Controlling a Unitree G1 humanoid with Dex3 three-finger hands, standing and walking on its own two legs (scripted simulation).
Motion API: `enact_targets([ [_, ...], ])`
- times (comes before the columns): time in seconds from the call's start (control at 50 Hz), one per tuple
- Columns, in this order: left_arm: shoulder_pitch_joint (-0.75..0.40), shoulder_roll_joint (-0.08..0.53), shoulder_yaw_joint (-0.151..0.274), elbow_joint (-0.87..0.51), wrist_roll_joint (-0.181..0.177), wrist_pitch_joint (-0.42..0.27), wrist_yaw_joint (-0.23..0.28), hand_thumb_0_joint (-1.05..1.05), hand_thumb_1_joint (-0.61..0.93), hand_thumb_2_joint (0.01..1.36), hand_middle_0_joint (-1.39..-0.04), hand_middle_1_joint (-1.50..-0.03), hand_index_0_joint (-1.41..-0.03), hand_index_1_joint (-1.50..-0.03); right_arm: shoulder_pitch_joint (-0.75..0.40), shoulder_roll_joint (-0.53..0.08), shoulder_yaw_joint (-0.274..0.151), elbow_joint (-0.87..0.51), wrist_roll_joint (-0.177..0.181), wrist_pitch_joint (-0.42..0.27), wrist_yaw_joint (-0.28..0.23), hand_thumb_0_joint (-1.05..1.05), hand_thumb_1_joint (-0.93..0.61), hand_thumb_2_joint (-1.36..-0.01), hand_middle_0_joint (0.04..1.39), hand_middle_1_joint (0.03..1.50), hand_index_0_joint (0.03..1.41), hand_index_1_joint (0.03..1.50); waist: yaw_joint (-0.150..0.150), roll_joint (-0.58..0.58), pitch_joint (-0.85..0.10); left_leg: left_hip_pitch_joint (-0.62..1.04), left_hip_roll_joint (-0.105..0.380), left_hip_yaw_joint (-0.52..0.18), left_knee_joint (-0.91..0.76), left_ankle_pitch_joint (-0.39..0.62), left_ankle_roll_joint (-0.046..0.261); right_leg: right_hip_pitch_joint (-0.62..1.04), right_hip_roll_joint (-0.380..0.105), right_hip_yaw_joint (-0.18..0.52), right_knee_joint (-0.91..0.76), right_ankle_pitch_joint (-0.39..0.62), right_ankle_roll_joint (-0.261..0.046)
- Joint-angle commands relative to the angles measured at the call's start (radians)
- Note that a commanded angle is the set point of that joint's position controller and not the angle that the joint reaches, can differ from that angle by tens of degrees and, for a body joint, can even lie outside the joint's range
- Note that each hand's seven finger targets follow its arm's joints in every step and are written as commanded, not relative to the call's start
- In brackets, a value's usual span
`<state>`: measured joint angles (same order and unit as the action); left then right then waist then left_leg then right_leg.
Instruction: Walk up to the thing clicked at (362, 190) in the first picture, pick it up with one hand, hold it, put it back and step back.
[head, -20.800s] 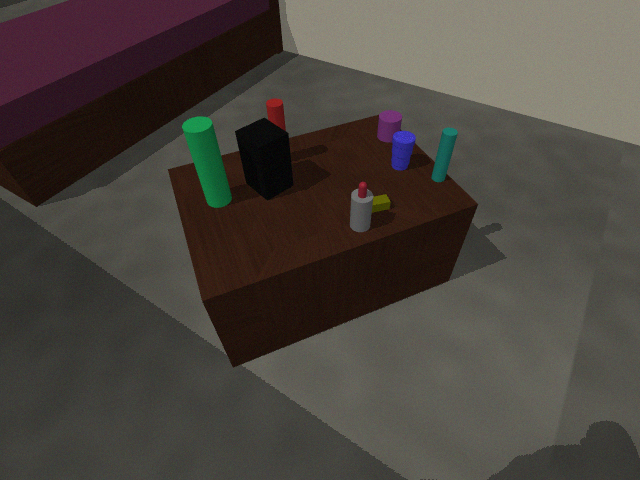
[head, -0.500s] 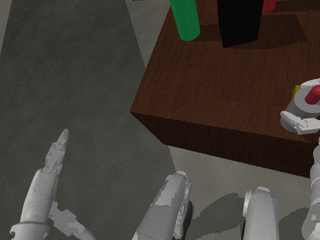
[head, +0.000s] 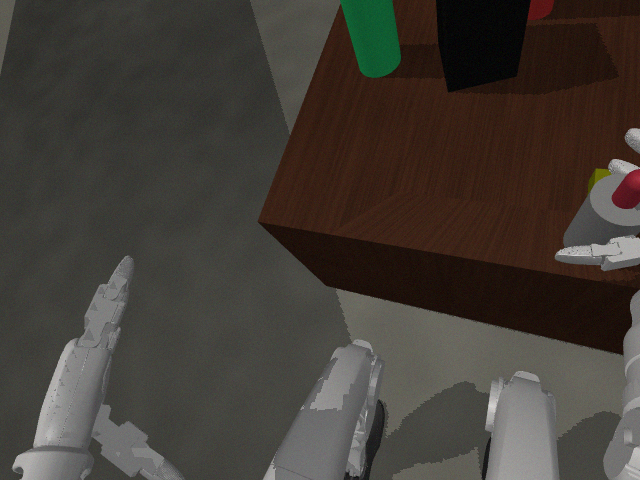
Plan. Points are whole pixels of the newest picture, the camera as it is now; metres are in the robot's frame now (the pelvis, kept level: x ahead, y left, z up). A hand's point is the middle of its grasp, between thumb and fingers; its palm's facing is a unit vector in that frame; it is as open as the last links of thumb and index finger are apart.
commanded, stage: withdraw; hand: right
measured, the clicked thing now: (612, 214) +0.46 -0.20 -0.05
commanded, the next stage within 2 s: rise in 0.36 s
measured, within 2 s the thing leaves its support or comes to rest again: neither
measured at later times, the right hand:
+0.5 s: hand out of the picture +0.47 -0.27 +0.08, palm faces +0.22 +0.98 -0.03, open 17.4 cm
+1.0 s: hand out of the picture +0.42 -0.34 +0.16, palm faces +0.36 +0.87 -0.33, open 17.2 cm
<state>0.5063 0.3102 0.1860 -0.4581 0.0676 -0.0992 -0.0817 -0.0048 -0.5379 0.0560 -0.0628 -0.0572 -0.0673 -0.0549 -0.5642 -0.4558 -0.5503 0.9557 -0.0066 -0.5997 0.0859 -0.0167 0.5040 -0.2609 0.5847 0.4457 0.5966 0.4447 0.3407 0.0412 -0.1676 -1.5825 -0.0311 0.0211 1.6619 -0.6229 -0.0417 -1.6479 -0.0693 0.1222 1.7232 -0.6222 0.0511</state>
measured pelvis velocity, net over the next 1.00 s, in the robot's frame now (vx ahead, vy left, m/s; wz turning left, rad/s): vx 0.05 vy -0.02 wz -0.06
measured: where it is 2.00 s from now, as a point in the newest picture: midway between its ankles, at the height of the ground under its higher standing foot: outside the picture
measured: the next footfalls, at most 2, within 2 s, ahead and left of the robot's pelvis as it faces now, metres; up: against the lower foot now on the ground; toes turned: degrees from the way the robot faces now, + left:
none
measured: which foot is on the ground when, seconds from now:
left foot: down 0.00-1.00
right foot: down 0.00-1.00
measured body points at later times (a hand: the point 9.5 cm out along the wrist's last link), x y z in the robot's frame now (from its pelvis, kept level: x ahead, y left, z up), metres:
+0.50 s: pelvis +0.01 -0.01 +0.06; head +0.14 -0.07 +0.49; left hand +0.18 +0.26 +0.13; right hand +0.45 -0.33 +0.08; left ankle +0.07 +0.14 -0.51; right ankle +0.06 -0.14 -0.51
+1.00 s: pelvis +0.05 -0.02 +0.16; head +0.11 -0.04 +0.61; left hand +0.23 +0.18 +0.15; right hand +0.40 -0.38 +0.18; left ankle +0.07 +0.14 -0.51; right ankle +0.06 -0.14 -0.51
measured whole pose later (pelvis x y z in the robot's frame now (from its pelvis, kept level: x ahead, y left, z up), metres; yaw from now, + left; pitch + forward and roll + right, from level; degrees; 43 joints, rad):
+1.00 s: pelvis +0.05 -0.02 +0.16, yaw -3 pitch +16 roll +3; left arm 0.41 0.20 -0.09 -0.03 -0.01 0.12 -0.02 0.00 0.28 0.56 -0.15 -0.20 -0.15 -0.20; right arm -0.47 -0.53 -0.37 0.99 -0.04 -0.09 -0.03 -0.01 0.49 -0.08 0.06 0.06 0.06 0.06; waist 0.11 -0.02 -0.16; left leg -0.79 0.00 0.00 0.97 -0.45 -0.05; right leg -0.87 -0.06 0.05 1.05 -0.46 0.02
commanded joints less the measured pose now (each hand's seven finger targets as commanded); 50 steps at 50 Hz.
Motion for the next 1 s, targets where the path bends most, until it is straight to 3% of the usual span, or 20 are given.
enact_targets([
  [0.0,0.063,0.179,0.159,-0.2,-0.011,-0.049,0.028,0.0,-0.519,0.026,-0.048,-0.056,-0.06,-0.043,-0.285,-0.164,0.008,-0.187,0.003,-0.065,-0.002,0.0,0.494,-0.194,0.228,0.236,0.236,0.236,-0.01,-0.3,-0.54,0.265,-0.027,0.033,-0.198,0.264,0.066,0.48,0.03,-0.057,-0.214,0.217,-0.057],
  [0.04,0.075,0.19,0.164,-0.224,-0.012,-0.047,0.028,0.0,-0.529,0.034,-0.05,-0.057,-0.058,-0.049,-0.289,-0.196,-0.008,-0.216,-0.002,-0.063,-0.001,0.0,0.508,-0.163,0.174,0.191,0.182,0.19,-0.007,-0.289,-0.557,0.296,-0.025,0.025,-0.216,0.261,0.063,0.474,0.031,-0.061,-0.212,0.199,-0.059],
  [0.16,0.08,0.168,0.151,-0.127,-0.021,-0.033,0.027,0.0,-0.527,0.034,-0.046,-0.053,-0.054,-0.045,-0.306,-0.295,-0.062,-0.372,0.015,-0.04,0.001,0.0,0.572,-0.03,0.061,0.052,0.059,0.052,-0.075,-0.401,-0.61,0.321,-0.022,0.018,-0.232,0.282,0.065,0.582,0.028,-0.074,-0.252,0.256,-0.049],
  [0.24,0.074,0.148,0.121,-0.084,-0.028,-0.013,0.028,0.0,-0.529,0.034,-0.044,-0.048,-0.051,-0.04,-0.238,-0.286,-0.041,-0.395,0.02,0.012,0.017,0.0,0.567,-0.026,0.059,0.048,0.055,0.048,-0.112,-0.411,-0.581,0.367,-0.023,0.021,-0.282,0.258,0.066,0.633,0.029,-0.08,-0.317,0.235,-0.04],
  [0.32,0.055,0.163,0.118,-0.066,-0.034,0.006,0.042,0.0,-0.536,0.037,-0.045,-0.047,-0.051,-0.041,-0.257,-0.306,-0.052,-0.401,0.04,0.072,0.043,0.0,0.542,-0.037,0.057,0.05,0.054,0.05,-0.111,-0.367,-0.541,0.4,-0.02,0.029,-0.337,0.257,0.065,0.673,0.03,-0.07,-0.38,0.229,-0.04],
  [0.36,0.023,0.154,0.089,-0.061,-0.031,0.011,0.051,0.0,-0.549,0.047,-0.048,-0.048,-0.048,-0.048,-0.275,-0.206,0.005,-0.348,0.06,0.102,0.067,0.0,0.526,-0.043,0.06,0.051,0.056,0.05,-0.084,-0.304,-0.501,0.419,-0.019,0.039,-0.364,0.264,0.064,0.684,0.029,-0.058,-0.406,0.234,-0.043],
  [0.44,-0.008,0.15,0.066,0.034,-0.039,0.015,0.072,0.0,-0.555,0.046,-0.05,-0.046,-0.048,-0.048,-0.304,-0.196,0.033,-0.185,0.068,0.135,0.103,0.0,0.536,-0.042,0.06,0.049,0.059,0.049,-0.065,-0.188,-0.342,0.395,-0.014,0.038,-0.418,0.19,0.062,0.602,0.029,-0.041,-0.458,0.142,-0.055],
  [0.46,-0.027,0.155,0.061,0.022,-0.037,0.013,0.076,0.0,-0.581,0.088,-0.077,-0.09,-0.06,-0.107,-0.318,-0.215,0.031,-0.167,0.063,0.136,0.109,0.0,0.479,-0.072,0.044,0.057,0.054,0.057,-0.061,-0.167,-0.338,0.407,-0.013,0.035,-0.436,0.175,0.059,0.611,0.026,-0.039,-0.466,0.123,-0.058],
  [0.48,-0.03,0.185,0.066,-0.079,-0.056,0.043,0.085,0.0,-0.55,0.06,-0.07,-0.083,-0.069,-0.084,-0.277,-0.497,-0.022,-0.094,-0.053,0.215,0.05,0.0,0.49,-0.071,0.043,0.059,0.054,0.059,-0.163,-0.209,-0.426,0.523,-0.009,0.0,-0.5,0.155,0.06,0.728,0.026,-0.054,-0.542,0.136,-0.047],
  [0.52,0.082,0.145,0.037,-0.025,-0.048,0.079,0.078,0.0,-0.528,0.043,-0.061,-0.075,-0.071,-0.065,-0.381,-0.277,0.097,-0.084,-0.033,0.258,-0.001,0.0,0.524,-0.062,0.043,0.06,0.054,0.06,-0.084,-0.202,-0.343,0.534,-0.011,0.006,-0.549,0.166,0.054,0.755,0.024,-0.054,-0.58,0.123,-0.049],
  [0.54,0.12,0.14,0.033,0.066,-0.053,0.094,0.073,0.0,-0.538,0.052,-0.062,-0.074,-0.067,-0.069,-0.359,-0.302,0.08,-0.053,-0.036,0.28,-0.012,0.0,0.531,-0.062,0.043,0.06,0.054,0.06,-0.114,-0.23,-0.306,0.522,-0.013,0.01,-0.552,0.168,0.06,0.749,0.033,-0.056,-0.605,0.126,-0.046],
  [0.56,0.123,0.136,0.024,0.099,-0.056,0.105,0.075,0.0,-0.537,0.052,-0.061,-0.071,-0.064,-0.067,-0.375,-0.39,0.039,-0.103,-0.044,0.3,-0.032,0.0,0.552,-0.057,0.042,0.061,0.053,0.06,-0.155,-0.279,-0.333,0.534,-0.014,0.014,-0.554,0.189,0.063,0.787,0.038,-0.065,-0.626,0.16,-0.04],
  [0.62,0.054,0.179,0.044,0.073,-0.056,0.126,0.079,0.0,-0.446,0.088,-0.049,-0.057,-0.052,-0.053,-0.43,-0.558,-0.021,-0.206,-0.068,0.341,-0.077,0.0,0.475,-0.075,0.044,0.06,0.054,0.06,-0.197,-0.309,-0.501,0.646,-0.017,0.027,-0.592,0.285,0.062,0.951,0.039,-0.081,-0.65,0.292,-0.04],
  [0.64,0.057,0.166,0.039,0.103,-0.055,0.135,0.081,0.0,-0.366,0.152,-0.028,-0.04,-0.032,-0.036,-0.427,-0.539,-0.007,-0.202,-0.067,0.352,-0.089,0.0,0.395,-0.102,0.045,0.059,0.054,0.059,-0.19,-0.315,-0.49,0.667,-0.015,0.028,-0.607,0.313,0.061,0.977,0.037,-0.086,-0.657,0.324,-0.037],
  [0.72,-0.062,0.078,-0.099,0.166,-0.052,0.143,0.086,0.0,-0.046,0.472,-0.133,-0.188,-0.133,-0.188,-0.457,-0.409,0.091,-0.132,-0.064,0.371,-0.13,0.0,0.536,-0.063,0.053,0.055,0.053,0.055,-0.198,-0.253,-0.407,0.732,-0.016,0.027,-0.677,0.335,0.058,0.956,0.041,-0.101,-0.691,0.349,-0.045],
  [0.78,-0.19,0.003,-0.237,0.173,-0.045,0.132,0.087,0.0,0.194,0.536,-0.137,-0.195,-0.137,-0.194,-0.423,-0.36,0.121,-0.025,-0.071,0.376,-0.146,0.0,0.538,-0.061,0.053,0.055,0.053,0.055,-0.247,-0.203,-0.385,0.827,-0.013,0.016,-0.725,0.326,0.052,0.935,0.043,-0.112,-0.725,0.357,-0.047],
  [0.84,-0.121,0.024,-0.221,0.208,-0.049,0.142,0.092,0.0,0.405,0.616,-0.15,-0.217,-0.151,-0.217,-0.288,-0.325,0.134,0.019,-0.069,0.399,-0.149,0.0,0.498,-0.085,0.057,0.061,0.057,0.061,-0.237,-0.197,-0.383,0.891,-0.014,0.031,-0.756,0.375,0.052,1.011,0.041,-0.116,-0.776,0.411,-0.041],
  [0.88,0.016,0.081,-0.147,0.249,-0.059,0.168,0.091,0.0,0.532,0.689,-0.163,-0.238,-0.163,-0.237,-0.096,-0.327,0.119,0.014,-0.058,0.437,-0.141,0.0,0.465,-0.104,0.061,0.067,0.061,0.067,-0.227,-0.161,-0.348,0.931,-0.015,0.04,-0.784,0.467,0.046,1.061,0.044,-0.121,-0.798,0.493,-0.043],
  [0.94,0.003,0.108,-0.088,0.324,-0.087,0.197,0.092,0.0,0.618,0.739,-0.172,-0.252,-0.172,-0.251,-0.023,-0.252,0.178,-0.108,-0.019,0.494,-0.125,0.0,0.502,-0.083,0.057,0.061,0.057,0.061,-0.212,-0.115,-0.264,0.922,-0.012,0.045,-0.809,0.512,0.04,1.09,0.04,-0.117,-0.829,0.533,-0.051],
  [0.98,-0.05,0.08,-0.105,0.371,-0.102,0.205,0.09,0.0,0.629,0.746,-0.173,-0.254,-0.173,-0.253,0.005,-0.176,0.237,-0.238,0.004,0.527,-0.12,0.0,0.484,-0.093,0.059,0.064,0.059,0.064,-0.224,-0.134,-0.218,0.899,-0.01,0.054,-0.816,0.486,0.049,1.119,0.037,-0.113,-0.867,0.537,-0.044],
])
